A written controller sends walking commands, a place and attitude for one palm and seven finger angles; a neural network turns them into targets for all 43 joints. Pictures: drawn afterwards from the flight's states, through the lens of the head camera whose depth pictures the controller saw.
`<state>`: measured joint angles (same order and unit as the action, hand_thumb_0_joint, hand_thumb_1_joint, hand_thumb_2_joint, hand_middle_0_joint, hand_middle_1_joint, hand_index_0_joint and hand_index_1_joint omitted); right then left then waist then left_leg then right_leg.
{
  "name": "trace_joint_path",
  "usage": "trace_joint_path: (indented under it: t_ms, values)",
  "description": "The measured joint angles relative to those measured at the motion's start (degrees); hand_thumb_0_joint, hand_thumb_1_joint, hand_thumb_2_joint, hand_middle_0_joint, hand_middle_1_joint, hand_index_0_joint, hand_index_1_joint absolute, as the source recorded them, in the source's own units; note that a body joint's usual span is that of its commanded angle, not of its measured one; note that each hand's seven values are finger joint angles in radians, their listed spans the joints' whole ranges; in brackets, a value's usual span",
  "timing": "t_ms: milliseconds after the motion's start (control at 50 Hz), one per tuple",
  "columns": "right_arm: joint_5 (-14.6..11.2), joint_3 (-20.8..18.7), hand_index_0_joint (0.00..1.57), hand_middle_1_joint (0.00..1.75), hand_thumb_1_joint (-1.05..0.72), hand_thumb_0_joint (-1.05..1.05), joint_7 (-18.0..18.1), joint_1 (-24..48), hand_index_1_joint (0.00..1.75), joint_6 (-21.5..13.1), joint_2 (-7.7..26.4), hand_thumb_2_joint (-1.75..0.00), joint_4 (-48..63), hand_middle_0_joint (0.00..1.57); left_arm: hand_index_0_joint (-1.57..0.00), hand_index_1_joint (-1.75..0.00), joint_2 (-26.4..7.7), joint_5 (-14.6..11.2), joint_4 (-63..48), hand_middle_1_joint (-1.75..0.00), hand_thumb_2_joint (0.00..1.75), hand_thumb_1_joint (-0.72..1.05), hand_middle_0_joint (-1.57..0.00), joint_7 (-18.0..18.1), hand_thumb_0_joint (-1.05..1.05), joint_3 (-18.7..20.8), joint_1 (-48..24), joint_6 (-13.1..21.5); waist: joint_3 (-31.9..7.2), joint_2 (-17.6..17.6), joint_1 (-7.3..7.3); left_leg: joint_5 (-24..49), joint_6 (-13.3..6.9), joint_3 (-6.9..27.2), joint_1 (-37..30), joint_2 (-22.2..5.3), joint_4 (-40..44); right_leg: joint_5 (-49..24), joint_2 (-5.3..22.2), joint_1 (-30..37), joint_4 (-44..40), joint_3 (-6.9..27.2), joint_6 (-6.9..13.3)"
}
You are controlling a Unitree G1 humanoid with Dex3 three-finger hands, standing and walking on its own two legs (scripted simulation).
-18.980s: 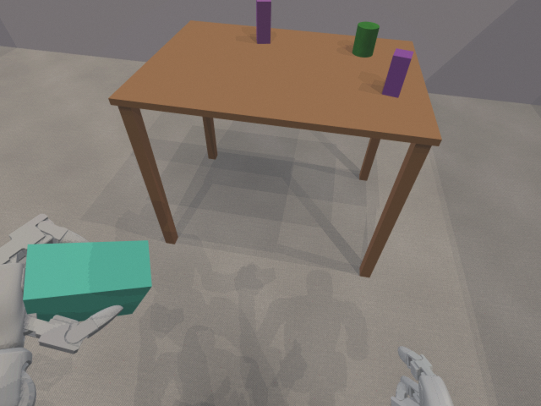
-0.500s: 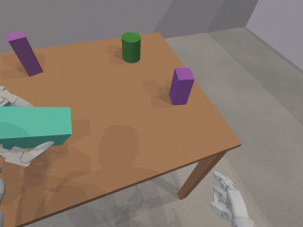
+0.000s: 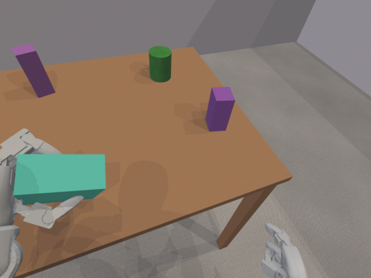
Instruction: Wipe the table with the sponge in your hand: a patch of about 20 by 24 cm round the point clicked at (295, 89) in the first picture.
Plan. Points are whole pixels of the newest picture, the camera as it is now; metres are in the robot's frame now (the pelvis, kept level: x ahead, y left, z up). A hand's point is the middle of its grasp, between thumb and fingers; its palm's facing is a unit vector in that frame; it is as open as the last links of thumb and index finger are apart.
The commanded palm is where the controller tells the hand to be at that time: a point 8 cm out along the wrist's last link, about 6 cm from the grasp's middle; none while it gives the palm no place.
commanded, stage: come to a stop and stand still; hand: left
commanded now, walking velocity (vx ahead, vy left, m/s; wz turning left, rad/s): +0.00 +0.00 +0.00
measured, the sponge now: (74, 180) +0.23 +0.21 +0.14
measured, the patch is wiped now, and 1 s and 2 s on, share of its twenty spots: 0.00 0.00 0.00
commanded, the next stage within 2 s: look again from close up in 0.18 s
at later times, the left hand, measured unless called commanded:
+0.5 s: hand (54, 181) +0.22 +0.23 +0.16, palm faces +0.35 -0.86 -0.37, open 9.7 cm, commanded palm +0.16 +0.27 +0.18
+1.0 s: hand (61, 190) +0.21 +0.22 +0.15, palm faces +0.32 -0.72 -0.61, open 9.7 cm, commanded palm +0.17 +0.26 +0.19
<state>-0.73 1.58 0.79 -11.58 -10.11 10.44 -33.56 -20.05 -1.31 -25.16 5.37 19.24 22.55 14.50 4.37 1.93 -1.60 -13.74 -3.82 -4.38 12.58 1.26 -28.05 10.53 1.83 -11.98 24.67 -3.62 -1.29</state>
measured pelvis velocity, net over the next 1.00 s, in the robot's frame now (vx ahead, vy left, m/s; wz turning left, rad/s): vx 0.00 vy -0.04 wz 0.04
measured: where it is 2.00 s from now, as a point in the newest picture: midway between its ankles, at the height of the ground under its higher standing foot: outside the picture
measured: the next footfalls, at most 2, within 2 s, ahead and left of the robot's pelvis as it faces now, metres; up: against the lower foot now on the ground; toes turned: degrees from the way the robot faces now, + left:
none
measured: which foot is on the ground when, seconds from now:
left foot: down 0.00-1.00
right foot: down 0.00-1.00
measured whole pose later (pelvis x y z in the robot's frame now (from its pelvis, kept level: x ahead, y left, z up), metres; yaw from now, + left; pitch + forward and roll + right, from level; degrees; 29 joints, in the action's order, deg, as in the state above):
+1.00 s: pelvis +0.00 -0.04 -0.01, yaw +2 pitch +0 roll +0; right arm 0.2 2.6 0.8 -7.2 -5.4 12.9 -32.7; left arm -29.4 3.8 -29.2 2.9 17.5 22.8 0.1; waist 1.0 -0.5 -4.2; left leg -17.0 -1.1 -1.6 18.1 0.5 -35.5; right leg 17.1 0.3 -18.1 35.6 -4.0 1.6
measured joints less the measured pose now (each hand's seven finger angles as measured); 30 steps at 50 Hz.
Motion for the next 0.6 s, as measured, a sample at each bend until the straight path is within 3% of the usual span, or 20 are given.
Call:
trace_joint_path:
  t_ms: [140, 340, 600]
  values:
    - [-0.1, -0.2, 0.21, 0.30, -0.91, 0.01, 0.4, 0.6, 0.30, 0.6, 0.4, -0.90, 1.1, 0.20, -0.77, -1.36, -1.6, -0.5, -0.9, -1.36, 1.01, -0.46, -0.78, -0.5, -0.01, 0.9, 2.0, -0.6, -0.2, -0.1, 0.30, 0.4, 0.5, 0.0, -0.3, -0.5, 0.7, -0.5, -0.5, 0.3, -1.0, 0.0, 0.4]
    - [-0.1, -0.3, 0.21, 0.30, -0.91, 0.01, 0.8, 0.2, 0.30, 1.1, 1.1, -0.90, 0.4, 0.20, -0.77, -1.36, -0.3, -0.4, -0.9, -1.36, 1.02, -0.46, -0.78, 0.0, -0.01, 0.1, 1.9, -2.0, 0.0, -0.2, -0.49, 0.7, 0.8, 0.3, -0.4, -0.9, 1.3, -1.0, -1.0, 0.7, -2.0, -0.2, 0.8]
    - [-0.1, -0.1, 0.21, 0.30, -0.91, 0.01, 0.8, 0.3, 0.30, 1.5, 0.5, -0.90, 0.4, 0.20, -0.77, -1.36, -1.2, -0.7, -1.9, -1.36, 1.02, -0.46, -0.78, 0.0, -0.01, 0.6, 2.8, -2.5, -0.1, -0.2, 0.22, 0.6, 0.9, 0.3, -0.5, -1.0, 1.6, -1.0, -1.2, 0.9, -2.6, -0.2, 0.8]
